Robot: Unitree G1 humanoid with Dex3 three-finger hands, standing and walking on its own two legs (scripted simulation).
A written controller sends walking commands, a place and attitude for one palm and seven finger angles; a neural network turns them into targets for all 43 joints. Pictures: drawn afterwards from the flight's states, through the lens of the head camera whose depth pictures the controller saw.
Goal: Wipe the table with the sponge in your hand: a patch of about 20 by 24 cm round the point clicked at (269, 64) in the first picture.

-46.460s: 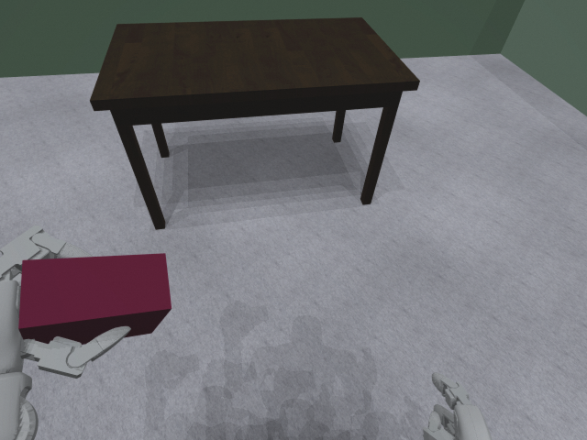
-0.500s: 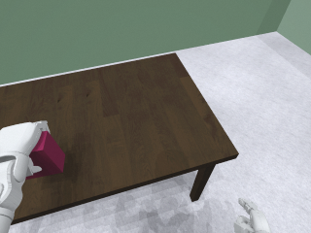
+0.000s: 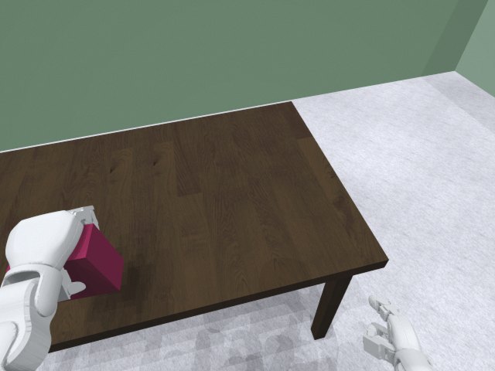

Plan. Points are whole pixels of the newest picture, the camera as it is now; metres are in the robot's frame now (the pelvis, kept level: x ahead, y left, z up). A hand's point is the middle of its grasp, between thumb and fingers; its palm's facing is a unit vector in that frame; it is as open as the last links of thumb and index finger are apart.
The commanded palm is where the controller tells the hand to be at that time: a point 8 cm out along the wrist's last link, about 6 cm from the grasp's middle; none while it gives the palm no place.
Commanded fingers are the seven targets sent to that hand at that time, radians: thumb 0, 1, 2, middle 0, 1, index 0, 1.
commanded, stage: bring the sponge back beside the body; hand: left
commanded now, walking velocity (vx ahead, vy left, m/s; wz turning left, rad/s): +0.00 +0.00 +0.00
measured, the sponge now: (79, 270) +0.22 +0.33 +0.04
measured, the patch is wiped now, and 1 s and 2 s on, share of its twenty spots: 1.00 1.00 1.00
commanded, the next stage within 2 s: step back with the hand held close in 0.96 s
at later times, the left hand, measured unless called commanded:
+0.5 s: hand (82, 272) +0.19 +0.27 +0.10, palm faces +0.05 -0.11 -0.99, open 9.6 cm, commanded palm +0.16 +0.27 +0.17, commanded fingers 0.00 0.10 1.30 -1.20 -1.60 -1.20 -1.60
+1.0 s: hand (90, 292) +0.17 +0.25 +0.10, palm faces +0.06 -0.12 -0.99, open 9.6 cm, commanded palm +0.14 +0.25 +0.17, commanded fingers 0.00 0.10 1.30 -1.20 -1.60 -1.20 -1.60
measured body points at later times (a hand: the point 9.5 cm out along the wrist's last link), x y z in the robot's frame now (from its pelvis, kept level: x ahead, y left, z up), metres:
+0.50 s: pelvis -0.01 -0.02 +0.00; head -0.02 -0.05 +0.45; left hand +0.19 +0.28 +0.15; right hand +0.23 -0.22 -0.08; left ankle -0.04 +0.08 -0.74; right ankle -0.02 -0.12 -0.74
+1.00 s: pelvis -0.03 -0.03 +0.00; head -0.05 -0.07 +0.45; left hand +0.16 +0.25 +0.15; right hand +0.22 -0.23 -0.07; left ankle -0.04 +0.08 -0.74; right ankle -0.02 -0.12 -0.74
